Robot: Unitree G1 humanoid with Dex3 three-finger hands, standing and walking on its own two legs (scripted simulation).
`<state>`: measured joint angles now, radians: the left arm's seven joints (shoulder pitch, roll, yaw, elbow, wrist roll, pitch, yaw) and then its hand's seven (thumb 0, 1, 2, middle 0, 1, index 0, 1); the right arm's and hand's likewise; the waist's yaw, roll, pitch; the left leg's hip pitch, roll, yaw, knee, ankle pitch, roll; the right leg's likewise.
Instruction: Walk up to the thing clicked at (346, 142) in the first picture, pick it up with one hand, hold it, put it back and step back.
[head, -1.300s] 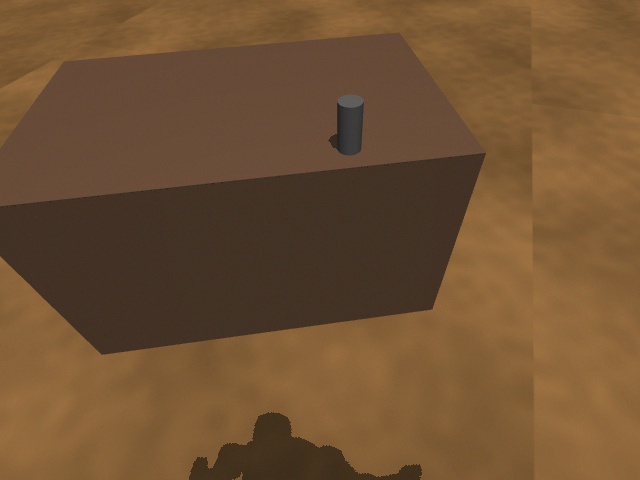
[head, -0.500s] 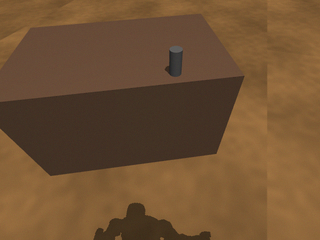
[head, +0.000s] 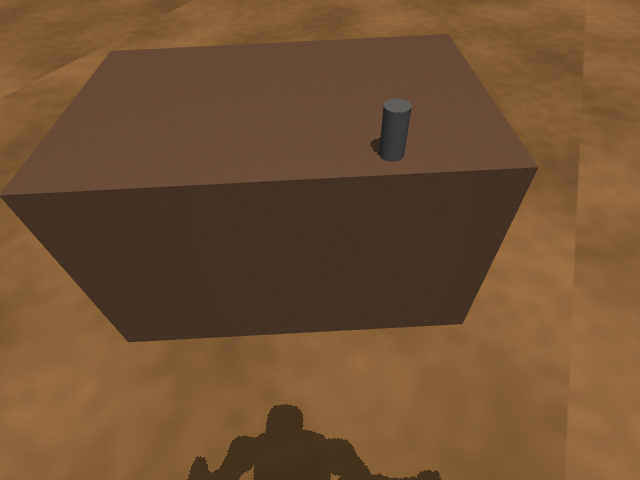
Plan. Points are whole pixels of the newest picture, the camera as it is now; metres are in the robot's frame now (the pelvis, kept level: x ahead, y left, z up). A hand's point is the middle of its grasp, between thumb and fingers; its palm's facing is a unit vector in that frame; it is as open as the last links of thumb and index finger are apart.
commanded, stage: walk up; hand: right
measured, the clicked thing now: (394, 131) +0.82 -0.09 -0.01
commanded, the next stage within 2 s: none
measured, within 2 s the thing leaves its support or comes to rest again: neither
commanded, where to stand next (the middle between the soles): +0.42 +0.08 m, yaw +6 degrees
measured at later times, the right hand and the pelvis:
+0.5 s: hand (493, 460) +0.20 -0.20 -0.15, palm faces -0.09 +0.94 -0.34, open 7.4 cm; pelvis +0.16 +0.07 -0.01, yaw +5 degrees
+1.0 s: hand (446, 305) +0.45 -0.17 -0.15, palm faces -0.18 +0.89 -0.42, open 7.4 cm; pelvis +0.32 +0.08 -0.02, yaw +7 degrees
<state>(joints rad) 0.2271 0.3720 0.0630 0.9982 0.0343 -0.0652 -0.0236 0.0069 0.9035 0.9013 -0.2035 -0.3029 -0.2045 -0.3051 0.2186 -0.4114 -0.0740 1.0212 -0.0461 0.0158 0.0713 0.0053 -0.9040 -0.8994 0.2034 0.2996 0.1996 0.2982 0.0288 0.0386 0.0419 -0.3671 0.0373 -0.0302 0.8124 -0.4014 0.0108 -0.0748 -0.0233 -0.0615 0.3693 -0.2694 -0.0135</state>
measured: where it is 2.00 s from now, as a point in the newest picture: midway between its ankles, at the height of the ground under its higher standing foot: (322, 439)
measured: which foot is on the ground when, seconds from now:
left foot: up 0.00-0.10, down 0.12-0.58, up 0.60-0.90, down 0.92-1.00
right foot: down 0.00-0.14, up 0.16-0.54, down 0.56-1.00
